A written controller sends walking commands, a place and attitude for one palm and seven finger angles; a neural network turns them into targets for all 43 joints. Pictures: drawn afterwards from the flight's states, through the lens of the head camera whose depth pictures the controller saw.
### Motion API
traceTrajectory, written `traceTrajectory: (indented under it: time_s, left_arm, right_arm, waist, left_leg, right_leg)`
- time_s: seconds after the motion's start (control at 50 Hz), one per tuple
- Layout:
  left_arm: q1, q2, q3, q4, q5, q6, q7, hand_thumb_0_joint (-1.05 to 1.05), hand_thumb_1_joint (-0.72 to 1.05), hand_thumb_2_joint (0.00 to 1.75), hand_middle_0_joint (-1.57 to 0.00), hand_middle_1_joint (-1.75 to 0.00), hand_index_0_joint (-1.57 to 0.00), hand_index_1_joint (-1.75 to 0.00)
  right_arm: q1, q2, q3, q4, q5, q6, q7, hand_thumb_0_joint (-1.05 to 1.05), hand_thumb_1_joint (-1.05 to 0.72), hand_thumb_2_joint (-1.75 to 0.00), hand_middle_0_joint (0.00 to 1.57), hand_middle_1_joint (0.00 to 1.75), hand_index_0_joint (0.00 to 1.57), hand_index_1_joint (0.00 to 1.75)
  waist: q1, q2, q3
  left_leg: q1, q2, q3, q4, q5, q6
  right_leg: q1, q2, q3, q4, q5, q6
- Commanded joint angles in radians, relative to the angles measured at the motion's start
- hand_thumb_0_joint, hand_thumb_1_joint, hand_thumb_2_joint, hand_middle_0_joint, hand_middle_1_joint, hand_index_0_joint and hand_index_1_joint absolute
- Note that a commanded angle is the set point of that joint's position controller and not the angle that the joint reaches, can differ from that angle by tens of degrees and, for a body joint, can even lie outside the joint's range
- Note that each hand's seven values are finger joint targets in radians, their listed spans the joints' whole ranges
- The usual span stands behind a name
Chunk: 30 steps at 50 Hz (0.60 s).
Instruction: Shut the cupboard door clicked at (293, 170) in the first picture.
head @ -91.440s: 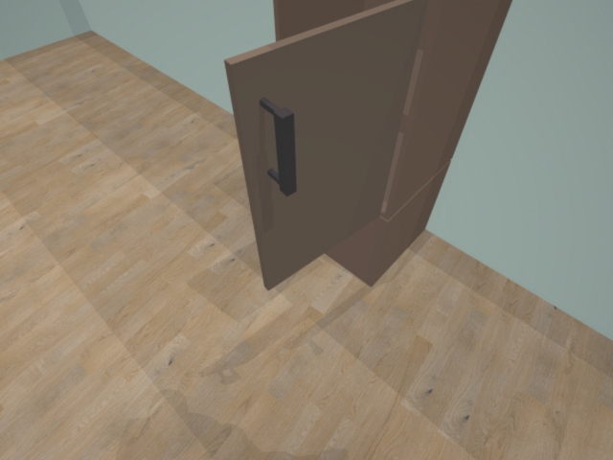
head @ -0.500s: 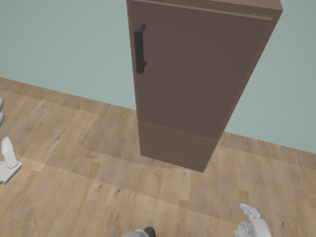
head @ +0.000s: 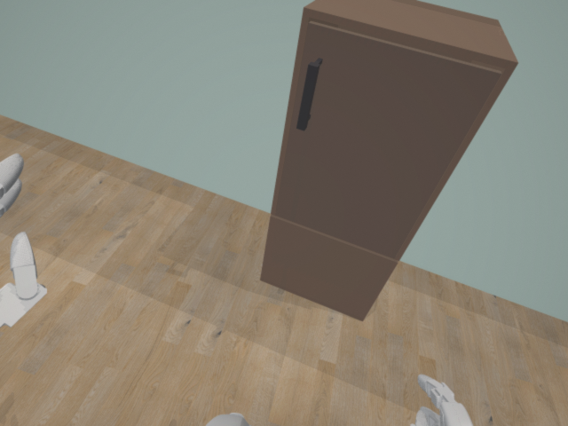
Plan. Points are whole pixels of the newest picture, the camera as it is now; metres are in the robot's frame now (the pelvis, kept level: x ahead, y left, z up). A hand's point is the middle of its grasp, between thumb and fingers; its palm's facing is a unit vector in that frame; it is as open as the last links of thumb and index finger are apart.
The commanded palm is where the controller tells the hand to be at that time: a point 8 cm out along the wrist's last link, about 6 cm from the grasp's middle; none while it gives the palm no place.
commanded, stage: stop stepping back and stand still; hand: left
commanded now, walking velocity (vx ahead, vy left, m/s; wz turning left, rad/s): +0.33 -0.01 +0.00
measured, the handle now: (310, 94) +0.80 +0.06 +0.12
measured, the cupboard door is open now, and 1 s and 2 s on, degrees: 0 0 0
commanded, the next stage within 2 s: let the arm hang, fingers relaxed in 0.86 s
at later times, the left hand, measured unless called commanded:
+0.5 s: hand out of the picture +0.06 +0.35 +0.21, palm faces +0.47 -0.81 -0.34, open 7.4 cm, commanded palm +0.01 +0.36 +0.20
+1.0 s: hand out of the picture +0.05 +0.36 +0.15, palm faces +0.35 -0.77 -0.53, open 7.4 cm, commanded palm none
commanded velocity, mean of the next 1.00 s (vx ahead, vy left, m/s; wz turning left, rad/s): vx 0.21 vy -0.12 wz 0.00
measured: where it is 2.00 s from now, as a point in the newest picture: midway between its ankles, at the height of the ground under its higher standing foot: outside the picture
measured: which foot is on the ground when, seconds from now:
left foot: up 0.00-0.02, down 0.04-0.30, up 0.32-0.60, down 0.62-1.00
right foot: down 0.00-0.04, up 0.06-0.32, down 0.34-0.62, up 0.64-0.90, down 0.92-1.00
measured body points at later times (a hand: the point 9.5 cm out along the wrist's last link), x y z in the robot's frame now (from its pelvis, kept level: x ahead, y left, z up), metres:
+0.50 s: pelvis -0.16 +0.08 +0.01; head -0.21 +0.11 +0.46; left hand +0.03 +0.39 +0.23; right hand -0.06 -0.18 -0.07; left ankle -0.11 +0.22 -0.65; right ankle -0.17 +0.00 -0.72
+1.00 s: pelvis -0.17 +0.10 +0.01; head -0.17 +0.08 +0.45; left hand +0.03 +0.39 +0.18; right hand -0.05 -0.13 -0.11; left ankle -0.15 +0.25 -0.70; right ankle -0.19 +0.02 -0.72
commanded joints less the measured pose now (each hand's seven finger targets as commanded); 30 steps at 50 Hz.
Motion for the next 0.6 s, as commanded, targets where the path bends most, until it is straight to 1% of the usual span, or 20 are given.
traceTrajectory:
  time_s: [0.0, 0.02, 0.04, 0.06, 0.1, 0.16, 0.24, 0.26, 0.28, 0.3, 0.32, 0.34, 0.36, 0.38, 0.4, 0.42, 0.46, 0.54, 0.56, 0.58]
  left_arm:
    - [-0.377, 0.141, 0.064, -0.057, -0.002, 0.004, 0.035, 0.00, 0.90, 0.90, -0.20, -0.30, -0.20, -0.30]
    - [-0.445, 0.136, 0.056, -0.073, 0.009, -0.002, 0.049, 0.00, 0.90, 0.90, -0.20, -0.30, -0.20, -0.30]
    - [-0.498, 0.163, 0.063, -0.081, 0.022, -0.007, 0.062, 0.00, 0.90, 0.90, -0.20, -0.30, -0.20, -0.30]
    - [-0.450, 0.148, 0.065, -0.028, 0.029, -0.012, 0.060, 0.00, 0.90, 0.90, -0.20, -0.30, -0.20, -0.30]
    - [-0.341, 0.123, 0.061, -0.080, 0.014, 0.022, 0.042, 0.00, 0.90, 0.90, -0.20, -0.30, -0.20, -0.30]
    - [-0.176, 0.098, 0.048, -0.219, 0.006, 0.037, 0.030, 0.00, 0.90, 0.90, -0.20, -0.30, -0.20, -0.30]
    - [0.023, 0.185, 0.135, -0.192, -0.005, 0.062, 0.049, 0.00, 0.90, 0.90, -0.20, -0.30, -0.20, -0.30]
    - [0.071, 0.163, 0.118, -0.153, -0.008, 0.077, 0.043, 0.00, 0.90, 0.90, -0.20, -0.30, -0.20, -0.30]
    - [0.053, 0.191, 0.129, -0.139, -0.005, 0.083, 0.038, 0.00, 0.90, 0.90, -0.20, -0.30, -0.20, -0.30]
    - [-0.050, 0.204, 0.140, -0.169, -0.007, 0.075, 0.039, 0.00, 0.90, 0.90, -0.20, -0.30, -0.20, -0.30]
    - [-0.167, 0.244, 0.174, -0.171, -0.008, 0.060, 0.039, 0.00, 0.90, 0.90, -0.20, -0.30, -0.20, -0.30]
    - [-0.247, 0.309, 0.252, -0.172, -0.009, 0.039, 0.050, 0.00, 0.90, 0.90, -0.20, -0.30, -0.20, -0.30]
    - [-0.326, 0.357, 0.262, -0.069, -0.021, 0.012, 0.054, 0.00, 0.90, 0.90, -0.20, -0.30, -0.20, -0.30]
    - [-0.245, 0.204, 0.175, 0.079, -0.004, 0.036, 0.054, 0.00, 0.90, 0.90, -0.20, -0.30, -0.20, -0.30]
    - [-0.214, 0.167, 0.131, 0.105, 0.002, 0.053, 0.054, 0.00, 0.90, 0.90, -0.20, -0.30, -0.20, -0.30]
    - [-0.236, 0.152, 0.105, 0.094, 0.002, 0.053, 0.055, 0.00, 0.90, 0.90, -0.20, -0.30, -0.20, -0.30]
    - [-0.231, 0.123, 0.052, 0.064, 0.013, 0.044, 0.058, 0.00, 0.90, 0.90, -0.20, -0.30, -0.20, -0.30]
    - [-0.276, 0.126, 0.026, -0.101, 0.016, 0.023, 0.076, 0.00, 0.90, 0.90, -0.20, -0.30, -0.20, -0.30]
    - [-0.259, 0.127, 0.033, -0.114, 0.010, 0.019, 0.075, 0.00, 0.90, 0.90, -0.20, -0.30, -0.20, -0.30]
    - [-0.247, 0.130, 0.053, -0.161, 0.001, 0.008, 0.075, 0.00, 0.90, 0.90, -0.20, -0.30, -0.20, -0.30]
  right_arm:
    - [-0.068, -0.185, -0.032, -0.136, 0.002, -0.073, -0.058, 0.00, -0.90, -0.90, 0.20, 0.30, 0.20, 0.30]
    - [-0.058, -0.187, -0.031, -0.143, 0.001, -0.101, -0.061, 0.00, -0.90, -0.90, 0.20, 0.30, 0.20, 0.30]
    - [-0.042, -0.166, -0.032, -0.155, 0.002, -0.123, -0.067, 0.00, -0.90, -0.90, 0.20, 0.30, 0.20, 0.30]
    - [-0.047, -0.157, -0.031, -0.144, 0.009, -0.135, -0.059, 0.00, -0.90, -0.90, 0.20, 0.30, 0.20, 0.30]
    - [-0.051, -0.158, -0.048, -0.162, 0.001, -0.134, -0.033, 0.00, -0.90, -0.90, 0.20, 0.30, 0.20, 0.30]
    - [-0.101, -0.149, -0.056, -0.196, -0.001, -0.123, 0.002, 0.00, -0.90, -0.90, 0.20, 0.30, 0.20, 0.30]
    - [-0.102, -0.122, -0.051, -0.209, -0.014, -0.083, -0.001, 0.00, -0.90, -0.90, 0.20, 0.30, 0.20, 0.30]
    - [-0.087, -0.103, -0.044, -0.198, -0.012, -0.066, 0.002, 0.00, -0.90, -0.90, 0.20, 0.30, 0.20, 0.30]
    - [-0.054, -0.083, -0.036, -0.169, 0.012, -0.051, 0.002, 0.00, -0.90, -0.90, 0.20, 0.30, 0.20, 0.30]
    - [-0.077, -0.110, -0.058, -0.169, 0.029, -0.035, -0.008, 0.00, -0.90, -0.90, 0.20, 0.30, 0.20, 0.30]
    - [-0.076, -0.121, -0.051, -0.144, 0.010, -0.022, -0.020, 0.00, -0.90, -0.90, 0.20, 0.30, 0.20, 0.30]
    - [-0.091, -0.132, -0.035, -0.149, -0.010, -0.025, -0.019, 0.00, -0.90, -0.90, 0.20, 0.30, 0.20, 0.30]
    - [-0.117, -0.107, -0.001, -0.193, -0.013, -0.033, -0.004, 0.00, -0.90, -0.90, 0.20, 0.30, 0.20, 0.30]
    - [-0.090, -0.099, -0.024, -0.169, 0.001, -0.023, -0.026, 0.00, -0.90, -0.90, 0.20, 0.30, 0.20, 0.30]
    - [-0.104, -0.141, -0.047, -0.166, 0.006, -0.029, -0.038, 0.00, -0.90, -0.90, 0.20, 0.30, 0.20, 0.30]
    - [-0.114, -0.146, -0.043, -0.155, 0.001, -0.028, -0.048, 0.00, -0.90, -0.90, 0.20, 0.30, 0.20, 0.30]
    - [-0.117, -0.139, -0.030, -0.146, -0.009, -0.040, -0.064, 0.00, -0.90, -0.90, 0.20, 0.30, 0.20, 0.30]
    - [-0.061, -0.134, -0.020, -0.151, -0.018, -0.089, -0.075, 0.00, -0.90, -0.90, 0.20, 0.30, 0.20, 0.30]
    - [-0.028, -0.143, -0.028, -0.154, -0.019, -0.095, -0.076, 0.00, -0.90, -0.90, 0.20, 0.30, 0.20, 0.30]
    - [-0.025, -0.180, -0.041, -0.171, -0.019, -0.098, -0.074, 0.00, -0.90, -0.90, 0.20, 0.30, 0.20, 0.30]
  waist:
    - [-0.109, 0.392, 0.128]
    - [-0.095, 0.545, 0.108]
    - [-0.099, 0.492, 0.121]
    - [-0.095, 0.373, 0.031]
    - [-0.085, 0.261, -0.042]
    - [-0.056, 0.238, -0.109]
    - [-0.042, 0.342, -0.094]
    - [-0.025, 0.237, -0.088]
    - [-0.030, -0.061, -0.083]
    - [-0.055, -0.273, -0.016]
    - [-0.108, -0.185, 0.061]
    - [-0.119, -0.082, 0.078]
    - [-0.151, -0.084, 0.090]
    - [-0.111, -0.071, 0.030]
    - [-0.100, -0.013, 0.097]
    - [-0.096, 0.083, 0.136]
    - [-0.080, 0.103, 0.175]
    - [-0.104, 0.007, 0.038]
    - [-0.115, 0.067, 0.002]
    - [-0.117, 0.259, 0.010]
  left_leg:
    - [0.266, 0.128, -0.195, -0.499, 0.030, 0.048]
    - [0.190, 0.275, -0.368, -0.654, -0.074, 0.100]
    - [0.137, 0.320, -0.443, -0.707, -0.199, 0.138]
    - [0.114, 0.331, -0.397, -0.753, -0.486, 0.127]
    - [0.132, 0.292, -0.440, -0.828, -0.522, 0.013]
    - [0.228, 0.226, -0.239, -0.833, -0.364, -0.091]
    - [0.110, 0.125, 0.005, -0.732, -0.242, -0.114]
    - [0.023, 0.057, 0.071, -0.556, -0.209, -0.144]
    - [0.073, -0.026, 0.201, -0.089, -0.116, -0.087]
    - [0.000, 0.007, -0.026, 0.375, -0.139, -0.026]
    - [-0.150, 0.021, -0.090, 0.543, -0.083, 0.000]
    - [-0.160, 0.071, -0.136, 0.579, -0.042, 0.009]
    - [-0.074, 0.157, -0.130, 0.494, -0.009, -0.002]
    - [-0.123, 0.108, -0.040, 0.330, 0.005, 0.019]
    - [-0.114, 0.113, -0.041, 0.299, 0.025, 0.022]
    - [-0.078, 0.119, -0.025, 0.245, -0.010, 0.029]
    - [-0.009, 0.111, 0.029, 0.070, -0.090, 0.040]
    - [0.298, 0.038, 0.117, -0.371, 0.001, 0.051]
    - [0.394, 0.061, 0.069, -0.455, -0.028, 0.062]
    - [0.477, 0.237, -0.252, -0.583, -0.160, 0.130]
  right_leg:
    - [-0.310, -0.082, 0.081, 0.039, -0.095, -0.037]
    - [-0.246, -0.020, 0.017, 0.185, -0.151, -0.005]
    - [-0.204, -0.015, 0.035, 0.270, -0.168, 0.003]
    - [-0.114, 0.001, 0.036, 0.323, -0.149, 0.002]
    - [-0.082, 0.059, 0.001, 0.406, -0.121, 0.000]
    - [-0.047, 0.090, -0.088, 0.372, -0.089, -0.008]
    - [0.240, 0.124, -0.238, -0.021, -0.183, -0.064]
    - [0.332, 0.090, -0.232, -0.149, -0.183, -0.105]
    - [0.186, -0.094, -0.063, -0.280, -0.120, -0.176]
    - [-0.067, -0.345, 0.245, -0.358, -0.081, -0.276]
    - [-0.160, -0.419, 0.302, -0.423, -0.210, -0.296]
    - [-0.229, -0.479, 0.368, -0.474, -0.273, -0.323]
    - [-0.304, -0.475, 0.361, -0.460, -0.337, -0.183]
    - [-0.123, -0.350, 0.253, -0.438, -0.512, -0.178]
    - [-0.179, -0.343, 0.338, -0.461, -0.580, -0.224]
    - [-0.219, -0.353, 0.322, -0.463, -0.561, -0.237]
    - [-0.194, -0.343, 0.252, -0.436, -0.463, -0.232]
    - [-0.075, -0.216, 0.033, -0.208, -0.246, -0.151]
    - [-0.113, -0.153, -0.032, -0.052, -0.222, -0.109]
    - [-0.284, -0.065, -0.098, 0.170, -0.218, -0.047]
